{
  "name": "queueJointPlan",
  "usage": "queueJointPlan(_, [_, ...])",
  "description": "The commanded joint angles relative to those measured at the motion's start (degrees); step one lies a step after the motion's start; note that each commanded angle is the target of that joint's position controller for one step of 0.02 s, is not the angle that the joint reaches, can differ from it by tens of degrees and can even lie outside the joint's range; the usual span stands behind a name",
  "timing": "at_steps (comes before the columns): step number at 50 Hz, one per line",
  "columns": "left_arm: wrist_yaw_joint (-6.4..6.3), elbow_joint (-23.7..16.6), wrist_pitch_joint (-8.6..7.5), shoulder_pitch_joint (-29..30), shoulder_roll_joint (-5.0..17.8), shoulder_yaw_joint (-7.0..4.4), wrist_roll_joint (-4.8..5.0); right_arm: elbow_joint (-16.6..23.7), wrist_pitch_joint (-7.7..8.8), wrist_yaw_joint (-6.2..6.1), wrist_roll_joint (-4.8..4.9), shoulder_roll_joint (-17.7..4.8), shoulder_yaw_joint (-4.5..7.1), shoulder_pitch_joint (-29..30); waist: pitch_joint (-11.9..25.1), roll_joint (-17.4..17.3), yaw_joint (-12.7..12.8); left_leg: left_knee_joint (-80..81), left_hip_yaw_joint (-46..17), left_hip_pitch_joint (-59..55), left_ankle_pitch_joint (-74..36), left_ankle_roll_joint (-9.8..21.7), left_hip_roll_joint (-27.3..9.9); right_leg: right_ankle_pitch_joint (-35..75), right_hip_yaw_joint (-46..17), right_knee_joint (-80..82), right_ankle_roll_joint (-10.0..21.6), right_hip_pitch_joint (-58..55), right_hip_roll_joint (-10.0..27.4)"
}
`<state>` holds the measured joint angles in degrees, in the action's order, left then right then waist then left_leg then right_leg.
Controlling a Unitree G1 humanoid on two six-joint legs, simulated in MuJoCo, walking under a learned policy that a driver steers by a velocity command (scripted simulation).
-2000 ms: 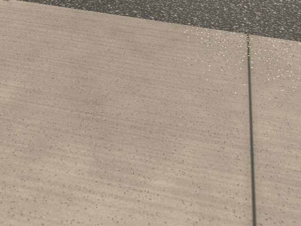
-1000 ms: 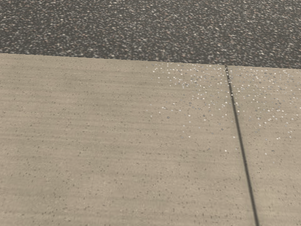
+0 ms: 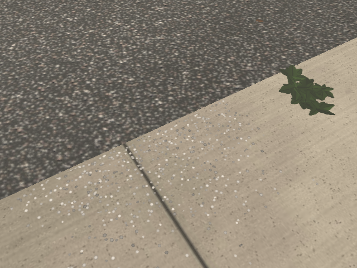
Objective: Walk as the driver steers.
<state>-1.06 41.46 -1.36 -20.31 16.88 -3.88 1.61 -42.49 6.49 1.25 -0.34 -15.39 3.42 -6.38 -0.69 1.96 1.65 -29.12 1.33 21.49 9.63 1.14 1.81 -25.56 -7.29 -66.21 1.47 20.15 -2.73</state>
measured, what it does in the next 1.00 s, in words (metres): walks ahead: right foot, then left foot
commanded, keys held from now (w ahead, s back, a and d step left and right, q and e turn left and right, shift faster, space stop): w+e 0.16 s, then w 0.84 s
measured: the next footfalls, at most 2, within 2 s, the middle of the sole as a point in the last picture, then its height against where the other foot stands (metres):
right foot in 0.42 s outside the picture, level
left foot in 0.94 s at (192, 213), level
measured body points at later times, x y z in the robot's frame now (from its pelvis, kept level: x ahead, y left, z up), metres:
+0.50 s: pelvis +0.26 -0.07 +0.00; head +0.30 -0.09 +0.44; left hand +0.51 +0.13 -0.08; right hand +0.22 -0.36 -0.14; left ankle +0.12 +0.10 -0.64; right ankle +0.31 -0.18 -0.73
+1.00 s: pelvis +0.54 -0.08 -0.01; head +0.58 -0.07 +0.44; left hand +0.63 +0.20 -0.14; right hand +0.67 -0.37 -0.10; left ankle +0.66 +0.00 -0.73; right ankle +0.34 -0.18 -0.67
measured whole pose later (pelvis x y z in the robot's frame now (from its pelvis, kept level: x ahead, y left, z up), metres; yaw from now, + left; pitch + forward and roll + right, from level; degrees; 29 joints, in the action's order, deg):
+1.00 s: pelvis +0.54 -0.08 -0.01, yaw -12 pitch +2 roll -1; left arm -0.2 48.4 -3.2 -20.6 17.2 -3.5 1.0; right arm -45.1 5.2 2.5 0.4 -15.9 2.2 -4.4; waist -1.7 0.6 2.0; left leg -33.4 2.5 27.5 8.8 3.0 0.2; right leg -27.4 -2.8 -53.1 0.6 10.3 -0.5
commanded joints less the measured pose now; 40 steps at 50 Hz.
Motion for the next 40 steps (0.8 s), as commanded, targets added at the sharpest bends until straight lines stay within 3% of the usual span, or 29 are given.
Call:
queueJointPlan(1, [0.37, -6.27, -0.74, 3.56, 6.79, -2.05, -0.31, 1.13, -0.31, -0.63, -0.56, -5.36, 1.34, -4.91, 1.26, -7.54, -3.27, 15.73, -19.62, -17.67, 2.85, 8.22, -17.15, 6.45, -1.02, -3.64, -0.54, 19.94, 8.02])
queueJointPlan(3, [0.75, -6.6, -0.12, 3.12, 4.37, -1.65, 0.24, 0.24, 0.15, -0.68, -0.16, -5.52, 1.51, -5.05, 0.72, -8.64, -2.59, 18.27, -14.14, -15.05, -0.99, 8.77, -16.13, 7.66, 0.57, -1.32, -0.67, 18.55, 9.01])
queueJointPlan(6, [0.86, -8.29, 0.31, 6.07, 3.09, -1.2, -0.19, -1.08, 0.54, -0.82, 0.07, -7.86, 2.26, -5.82, -0.32, -6.73, -2.63, 20.32, -8.81, -15.44, -7.54, 10.22, -17.24, 12.1, 0.89, 3.87, -1.51, 21.79, 9.93])
queueJointPlan(11, [2.18, -9.58, -0.76, 12.97, 1.15, -0.14, -0.44, -2.89, -0.26, -0.87, 0.37, -9.39, 2.29, -7.85, -1.59, -5.09, -4.97, 20.75, 0.61, -16.82, -13.6, 8.86, -15.06, 24.89, 3.84, 19.87, -1.04, 18.85, 8.64])
queueJointPlan(14, [3.19, -11.28, -1.31, 18.54, 0.59, 0.42, -0.34, -4.61, -1.06, -0.74, 1.28, -10.93, 2.44, -11.19, -3.64, -4.72, -6.73, 20.71, 2.24, -19.42, -13.42, 8.71, -16.18, 25.25, 6.67, 27.46, -0.17, 17.06, 7.22])
queueJointPlan(16, [3.68, -12.44, -1.48, 20.6, 1.3, 0.32, -0.27, -5.82, -1.79, -0.68, 1.97, -11.95, 2.65, -12.75, -4.54, -5.34, -6.48, 19.41, 2.07, -23.08, -16.52, 8.42, -18.0, 21.56, 7.53, 30.72, 1.07, 16.86, 6.46])
queueJointPlan(18, [3.87, -12.62, -1.53, 19.13, 3.02, -0.4, -0.7, -6.55, -2.5, -0.89, 2.45, -13.31, 2.9, -12.63, -2.82, -6.97, -4.09, 14.38, 3.14, -25.94, -30.56, 7.51, -18.76, 16.53, 9.44, 33.28, 3.05, 11.99, 4.21])
queueJointPlan(19, [3.75, -11.42, -1.49, 14.29, 4.65, -1.34, -1.04, -6.8, -2.86, -1.09, 2.62, -13.9, 2.93, -12.03, 0.6, -7.66, -0.65, 7.86, 4.84, -25.81, -40.14, 6.46, -17.9, 16.69, 10.95, 35.4, 4.39, 4.16, 2.23])
queueJointPlan(20, [3.33, -8.53, -1.34, 5.36, 7.21, -2.88, -1.07, -6.92, -3.1, -1.38, 2.51, -13.01, 2.42, -11.98, 5.83, -6.86, 3.98, -2.56, 7.3, -21.78, -43.76, 4.81, -15.7, 20.41, 11.97, 38.03, 6.07, -9.49, 0.18])
queueJointPlan(21, [2.37, -6.37, -0.85, -4.38, 11.32, -4.37, -1.18, -5.62, -2.8, -1.6, 1.02, -10.33, 1.17, -12.01, 12.81, -2.31, 7.84, -18.89, 8.09, -8.38, -28.04, 2.46, -13.37, 23.51, 1.92, 35.3, 8.87, -27.9, 7.6])
queueJointPlan(22, [2.06, -5.94, -0.98, -4.8, 17.21, -4.9, -1.04, -3.57, -1.56, -0.67, -0.19, -2.74, -1.46, -18.47, 20.46, 13.12, 2.04, -39.82, 4.9, 14.18, 19.79, -0.96, -2.91, 14.54, -28.15, 40.48, 19.05, -44.94, 23.27])
queueJointPlan(23, [2.26, -6.52, -1.4, -6.1, 11.58, -3.46, -1.07, -4.73, -0.22, -0.17, 1.66, -8.24, -0.19, -14.14, 23.85, 6.75, 5.7, -46.75, -5.34, 19.32, 24.28, -0.38, -3.21, 11.09, -34.99, 46.22, 19.35, -44.42, 24.8])
queueJointPlan(24, [2.45, -5.97, -1.96, -2.98, 9.64, -2.57, -1.4, -2.29, 0.36, 0.06, 3.39, -10.39, 0.55, -8.23, 14.4, 5.55, 5.5, -47.52, -4.89, 23.58, 20.0, 0.28, -5.58, 16.1, -25.25, 47.03, 16.69, -37.74, 22.43])
queueJointPlan(25, [2.47, -5.82, -2.25, 0.63, 8.21, -2.09, -1.18, -1.87, 0.6, -0.24, 2.92, -9.42, 0.25, -6.27, 9.51, 2.56, 3.36, -43.91, -4.28, 22.51, 14.84, 0.5, -8.01, 21.71, -18.04, 47.59, 14.9, -29.79, 19.72])
queueJointPlan(26, [2.61, -5.86, -2.42, 3.75, 6.36, -1.55, -1.31, -2.21, 0.41, -0.47, 1.71, -9.19, 0.44, -5.81, 6.17, 1.54, 1.42, -40.23, -4.07, 20.05, 11.73, 0.06, -9.45, 26.41, -13.1, 49.1, 13.93, -22.88, 17.65])
queueJointPlan(28, [2.63, -5.96, -3.03, 6.41, 4.73, -1.09, -1.89, -3.18, -0.92, -0.34, 1.43, -7.94, 0.48, -8.73, 4.92, 2.44, -1.91, -36.92, -4.72, 13.91, 7.91, -0.69, -10.77, 28.18, -9.2, 53.14, 13.75, -15.33, 15.86])
queueJointPlan(31, [2.3, -4.29, -4.13, 6.38, 6.14, -1.49, -1.51, -2.9, -2.42, -0.6, 0.75, -5.72, 0.04, -7.37, 1.91, 1.22, -3.06, -30.87, -4.14, 14.65, 3.51, -2.45, -10.89, 30.17, -4.77, 57.22, 14.45, -10.82, 15.52])
queueJointPlan(33, [1.8, -3.02, -4.19, 5.2, 6.71, -1.63, -1.51, -1.79, -2.53, -0.6, 0.35, -5.18, -0.23, -3.48, 0.05, 0.8, -2.09, -23.85, -4.13, 16.67, -3.09, -3.19, -10.8, 29.62, -1.91, 58.36, 13.68, -10.83, 14.54])
queueJointPlan(36, [1.29, -1.38, -3.88, 3.33, 7.64, -1.76, -1.34, -0.59, -1.98, 0.07, 0.6, -4.17, -0.79, 2.28, -1.73, 1.01, 0.03, -12.13, -2.89, 14.78, -12.93, -2.99, -8.94, 27.22, 2.03, 58.89, 11.51, -10.73, 12.71])
queueJointPlan(40, [1.16, 1.72, -3.43, -0.68, 9.0, -2.15, -0.65, 1.38, -1.49, 1.05, 1.15, -4.62, -1.01, 8.31, -3.27, 1.25, 2.25, -4.27, -2.34, 13.73, -15.22, -1.82, -6.97, 24.38, 2.11, 57.44, 10.53, -15.17, 14.78])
